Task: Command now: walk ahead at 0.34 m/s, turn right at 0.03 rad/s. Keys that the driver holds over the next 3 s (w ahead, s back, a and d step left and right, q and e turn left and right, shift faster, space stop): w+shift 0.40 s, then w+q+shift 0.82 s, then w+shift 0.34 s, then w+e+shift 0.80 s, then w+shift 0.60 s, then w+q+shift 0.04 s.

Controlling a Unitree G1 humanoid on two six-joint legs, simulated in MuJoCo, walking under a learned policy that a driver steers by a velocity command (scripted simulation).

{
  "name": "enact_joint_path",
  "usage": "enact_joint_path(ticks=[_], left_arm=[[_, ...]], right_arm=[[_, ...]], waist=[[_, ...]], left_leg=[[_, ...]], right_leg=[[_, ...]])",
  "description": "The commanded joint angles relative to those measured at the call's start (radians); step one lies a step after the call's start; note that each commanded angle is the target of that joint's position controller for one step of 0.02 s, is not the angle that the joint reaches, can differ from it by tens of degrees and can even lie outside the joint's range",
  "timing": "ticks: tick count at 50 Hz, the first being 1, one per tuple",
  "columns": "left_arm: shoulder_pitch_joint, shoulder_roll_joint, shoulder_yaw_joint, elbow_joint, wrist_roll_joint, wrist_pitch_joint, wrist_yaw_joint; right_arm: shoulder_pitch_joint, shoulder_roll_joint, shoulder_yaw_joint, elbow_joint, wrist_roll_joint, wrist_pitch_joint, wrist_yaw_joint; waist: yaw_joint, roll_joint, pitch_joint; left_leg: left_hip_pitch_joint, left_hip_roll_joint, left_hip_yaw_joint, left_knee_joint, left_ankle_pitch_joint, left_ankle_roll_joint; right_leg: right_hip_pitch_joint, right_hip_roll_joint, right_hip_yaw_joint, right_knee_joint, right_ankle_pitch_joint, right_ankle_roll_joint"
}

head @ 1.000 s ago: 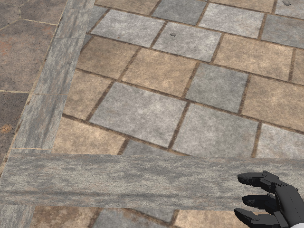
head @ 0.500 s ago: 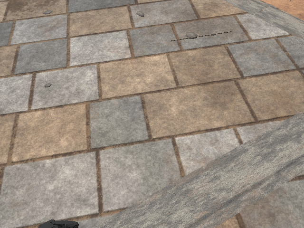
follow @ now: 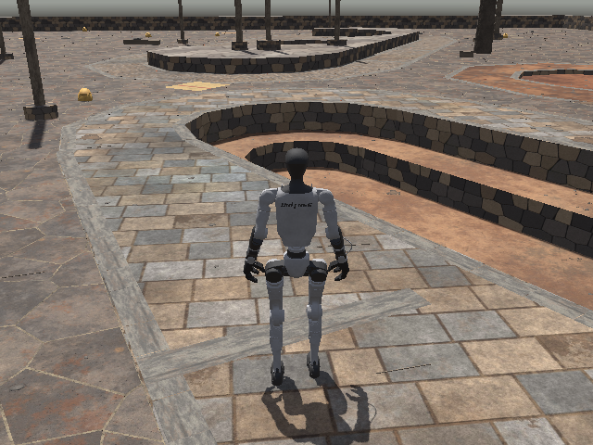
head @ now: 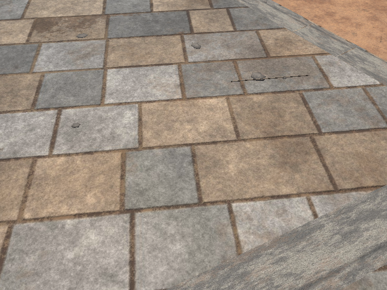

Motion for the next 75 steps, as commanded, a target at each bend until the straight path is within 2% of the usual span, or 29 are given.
enact_joint_path(ticks=[1, 4, 8, 9, 10, 11, 13, 14, 21, 27, 30, 32, 34, 35, 36, 39, 42, 46, 52, 53, 55, 56, 57, 58, 60, 64, 68, 72, 75], left_arm=[[-0.153, 0.087, 0.027, -0.118, 0.004, -0.019, -0.021], [-0.079, 0.093, 0.034, -0.095, -0.003, -0.047, -0.039], [0.133, 0.087, 0.045, -0.012, -0.006, -0.065, -0.032], [0.281, 0.117, 0.056, 0.039, 0.003, -0.077, -0.02], [0.394, 0.21, 0.072, 0.043, 0.028, -0.093, -0.008], [0.3, 0.21, 0.064, 0.015, 0.031, -0.092, -0.007], [0.156, 0.184, 0.063, -0.024, 0.007, -0.101, -0.008], [0.141, 0.175, 0.058, -0.026, 0.0, -0.108, -0.008], [0.277, 0.124, 0.041, 0.058, -0.016, -0.132, -0.004], [0.29, 0.096, 0.024, 0.101, -0.005, -0.153, 0.009], [0.286, 0.136, 0.024, 0.124, 0.007, -0.149, 0.029], [0.266, 0.205, 0.044, 0.124, 0.025, -0.119, 0.053], [0.181, 0.242, 0.06, 0.09, 0.027, -0.107, 0.054], [0.147, 0.093, 0.032, 0.019, -0.007, -0.134, 0.021], [0.079, 0.147, 0.03, -0.048, -0.016, -0.163, 0.01], [-0.057, 0.121, 0.01, -0.101, 0.011, -0.177, 0.006], [-0.038, 0.092, -0.002, -0.12, 0.057, -0.11, -0.005], [-0.312, 0.079, -0.027, -0.243, 0.034, -0.098, -0.024], [-0.365, 0.119, -0.024, -0.285, 0.008, -0.106, -0.016], [-0.289, 0.159, -0.008, -0.265, 0.006, -0.107, -0.005], [0.074, 0.263, 0.041, -0.182, -0.002, -0.114, 0.032], [0.28, 0.326, 0.065, -0.149, 0.031, -0.115, 0.054], [0.18, 0.385, 0.078, -0.156, 0.053, -0.112, 0.038], [0.065, 0.269, 0.072, -0.181, 0.041, -0.103, 0.027], [0.007, 0.149, 0.043, -0.153, 0.037, -0.101, 0.02], [0.089, 0.092, 0.025, -0.035, 0.004, -0.137, 0.0], [0.041, 0.135, 0.03, -0.016, 0.005, -0.161, -0.013], [0.16, 0.196, 0.034, 0.041, -0.008, -0.157, -0.012], [0.192, 0.298, 0.047, 0.063, 0.0, -0.131, 0.011]], right_arm=[[0.071, -0.218, -0.074, -0.019, 0.001, -0.007, 0.004], [-0.013, -0.189, -0.077, -0.035, 0.004, -0.044, 0.013], [-0.111, -0.179, -0.083, -0.037, 0.01, -0.057, 0.023], [-0.136, -0.134, -0.07, -0.047, -0.006, -0.058, 0.023], [-0.187, -0.018, -0.034, -0.1, -0.006, -0.068, 0.027], [-0.168, -0.035, -0.036, -0.128, -0.002, -0.077, 0.033], [-0.161, -0.116, -0.051, -0.108, -0.008, -0.083, 0.049], [-0.132, -0.123, -0.054, -0.091, -0.018, -0.082, 0.055], [-0.3, -0.088, -0.039, -0.12, -0.019, -0.046, 0.073], [-0.428, -0.059, -0.016, -0.164, -0.006, -0.054, 0.087], [-0.383, -0.07, -0.012, -0.159, -0.011, -0.054, 0.076], [-0.157, -0.127, -0.032, -0.099, -0.01, -0.058, 0.068], [0.246, -0.23, -0.086, 0.018, -0.012, -0.06, 0.047], [0.208, -0.325, -0.123, 0.015, -0.012, -0.036, 0.034], [0.155, -0.335, -0.128, 0.003, 0.002, -0.033, 0.039], [0.103, -0.191, -0.099, 0.043, -0.004, -0.057, 0.017], [0.069, -0.162, -0.075, 0.032, 0.015, -0.087, 0.01], [0.12, -0.195, -0.083, 0.016, 0.017, -0.108, 0.016], [0.19, -0.252, -0.105, 0.017, 0.031, -0.102, 0.009], [0.182, -0.276, -0.11, 0.014, 0.027, -0.103, 0.006], [0.085, -0.313, -0.117, -0.01, 0.009, -0.114, 0.016], [0.071, -0.161, -0.079, -0.043, 0.002, -0.123, 0.016], [0.203, -0.086, -0.048, -0.112, 0.067, -0.115, 0.014], [0.122, -0.177, -0.051, -0.078, 0.032, -0.093, 0.0], [0.009, -0.188, -0.06, -0.082, 0.002, -0.071, 0.024], [-0.085, -0.081, -0.027, -0.165, -0.025, -0.03, 0.07], [-0.194, -0.106, -0.009, -0.231, -0.024, -0.034, 0.088], [-0.344, -0.103, 0.011, -0.256, -0.023, -0.052, 0.104], [-0.222, -0.163, -0.007, -0.215, -0.039, -0.062, 0.08]], waist=[[-0.061, 0.181, 0.184], [-0.002, 0.099, 0.108], [0.111, 0.05, 0.102], [0.171, -0.071, 0.078], [0.214, -0.335, 0.027], [0.129, -0.245, 0.069], [0.046, -0.028, 0.091], [0.026, -0.022, 0.057], [0.063, -0.045, 0.146], [0.081, -0.057, 0.205], [0.031, -0.108, 0.115], [-0.093, -0.17, -0.032], [-0.273, -0.138, -0.196], [-0.165, 0.231, -0.222], [-0.143, 0.146, -0.294], [-0.038, -0.102, 0.012], [0.045, -0.066, 0.08], [-0.022, -0.002, 0.174], [-0.073, 0.055, 0.047], [-0.037, 0.06, -0.023], [0.173, 0.066, -0.213], [0.216, -0.094, -0.341], [0.071, -0.439, -0.477], [0.08, -0.226, -0.318], [0.069, -0.023, -0.095], [0.001, -0.072, 0.036], [-0.049, -0.066, 0.121], [0.006, -0.016, 0.175], [-0.091, -0.117, 0.035]], left_leg=[[-0.039, 0.345, -0.43, -0.395, -0.553, 0.182], [0.01, 0.31, -0.315, -0.395, -0.295, 0.161], [-0.272, 0.182, -0.111, -0.21, -0.318, 0.126], [-0.412, 0.123, -0.043, 0.03, -0.253, 0.112], [-0.595, 0.001, 0.059, 0.469, -0.183, 0.07], [-0.746, -0.039, -0.097, 0.62, -0.118, 0.091], [-0.736, 0.084, -0.123, 0.649, 0.082, 0.082], [-0.677, 0.104, -0.101, 0.612, 0.117, 0.06], [-0.737, 0.108, 0.011, 0.482, 0.306, -0.019], [-0.618, 0.049, 0.093, 0.242, 0.401, 0.052], [-0.431, -0.047, 0.203, 0.19, 0.318, 0.123], [-0.219, -0.121, 0.212, 0.198, 0.196, 0.165], [0.267, -0.074, 0.04, 0.115, 0.041, 0.226], [0.594, 0.196, -0.525, 0.003, -0.167, 0.368], [0.643, 0.277, -0.878, -0.178, -0.208, 0.458], [0.207, 0.186, -0.589, -0.264, 0.048, 0.33], [-0.055, 0.085, -0.444, -0.286, 0.119, 0.311], [-0.258, 0.01, -0.379, -0.364, 0.282, 0.264], [0.042, 0.037, -0.398, -0.19, 0.806, 0.155], [0.078, 0.039, -0.403, -0.077, 0.943, 0.129], [-0.051, -0.003, -0.383, 0.354, 0.883, 0.096], [-0.227, -0.062, -0.3, 0.703, 0.269, 0.103], [-0.488, -0.126, -0.183, 0.948, -0.162, 0.075], [-0.582, -0.019, -0.154, 0.97, -0.037, 0.091], [-0.572, 0.05, -0.115, 0.892, 0.064, 0.077], [-0.593, 0.116, -0.125, 0.826, 0.063, 0.067], [-0.568, 0.097, -0.104, 0.552, 0.257, 0.056], [-0.366, 0.023, 0.081, 0.247, 0.365, 0.102], [-0.183, -0.074, 0.114, 0.18, 0.2, 0.145]], right_leg=[[-0.258, -0.035, -0.086, 0.185, -0.029, -0.01], [-0.214, -0.08, -0.069, 0.189, -0.011, -0.012], [0.259, 0.002, -0.195, -0.052, 0.029, -0.023], [0.437, -0.044, -0.095, -0.107, -0.067, -0.039], [0.519, -0.331, 0.397, -0.324, -0.464, -0.107], [0.436, -0.429, 0.743, -0.453, -0.634, -0.178], [0.353, -0.384, 0.535, -0.399, -0.462, -0.151], [0.334, -0.339, 0.443, -0.418, -0.385, -0.126], [0.335, -0.227, 0.132, -0.517, 0.01, -0.121], [0.37, -0.235, -0.119, -0.577, 0.403, -0.054], [0.478, -0.257, -0.225, -0.389, 1.203, -0.012], [0.526, -0.285, -0.245, -0.033, 1.54, 0.003], [0.238, -0.258, -0.24, 0.563, 1.276, -0.011], [-0.305, -0.011, -0.192, 1.026, 0.133, 0.062], [-0.517, 0.022, 0.034, 1.157, -0.023, 0.038], [-0.454, -0.131, 0.064, 0.875, 0.052, 0.019], [-0.366, -0.169, 0.03, 0.738, -0.02, 0.072], [-0.271, -0.152, -0.059, 0.334, 0.25, 0.116], [-0.065, -0.042, -0.054, -0.016, 0.404, 0.063], [0.051, -0.015, -0.047, -0.025, 0.343, 0.052], [0.464, -0.075, -0.003, 0.007, 0.176, 0.029], [0.697, -0.32, 0.225, 0.014, -0.153, 0.002], [0.817, -0.575, 0.822, -0.207, -0.345, -0.111], [0.671, -0.496, 0.766, -0.254, -0.497, -0.103], [0.418, -0.414, 0.44, -0.258, -0.182, -0.082], [0.222, -0.342, 0.161, -0.337, 0.082, -0.058], [0.115, -0.279, -0.079, -0.455, 0.277, -0.053], [0.153, -0.259, -0.218, -0.553, 0.61, -0.058], [0.359, -0.31, -0.246, -0.242, 1.278, -0.052]])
